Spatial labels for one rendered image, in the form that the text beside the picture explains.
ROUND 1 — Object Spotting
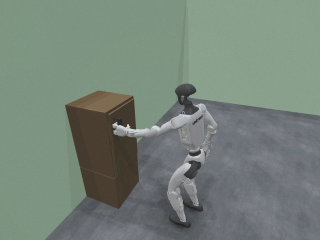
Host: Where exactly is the robot left foot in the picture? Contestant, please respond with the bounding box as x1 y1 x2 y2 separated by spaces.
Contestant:
169 215 191 228

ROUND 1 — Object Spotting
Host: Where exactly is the robot right forearm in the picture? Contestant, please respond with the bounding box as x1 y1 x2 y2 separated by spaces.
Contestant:
205 128 217 146

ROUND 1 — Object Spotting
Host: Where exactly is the robot head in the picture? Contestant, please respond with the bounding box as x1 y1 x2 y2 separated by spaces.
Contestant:
175 83 199 115

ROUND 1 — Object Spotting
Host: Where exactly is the left robot upper arm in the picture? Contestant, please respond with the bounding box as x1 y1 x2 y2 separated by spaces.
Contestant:
151 116 187 137

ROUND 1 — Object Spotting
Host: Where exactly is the handle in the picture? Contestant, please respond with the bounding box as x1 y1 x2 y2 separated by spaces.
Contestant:
113 117 123 138

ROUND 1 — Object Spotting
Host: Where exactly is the cupboard door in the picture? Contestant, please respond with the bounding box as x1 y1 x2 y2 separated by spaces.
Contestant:
108 99 138 175

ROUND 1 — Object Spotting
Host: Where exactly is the robot left forearm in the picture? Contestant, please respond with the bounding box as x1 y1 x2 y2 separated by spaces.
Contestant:
126 128 158 138

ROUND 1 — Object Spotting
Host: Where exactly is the robot right hand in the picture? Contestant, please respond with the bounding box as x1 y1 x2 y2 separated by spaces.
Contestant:
201 142 212 157

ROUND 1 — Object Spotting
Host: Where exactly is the robot left hand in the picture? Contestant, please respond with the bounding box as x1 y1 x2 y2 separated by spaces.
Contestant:
112 122 130 137

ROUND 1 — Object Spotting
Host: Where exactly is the right robot upper arm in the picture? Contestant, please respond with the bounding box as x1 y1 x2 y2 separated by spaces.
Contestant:
195 103 218 132

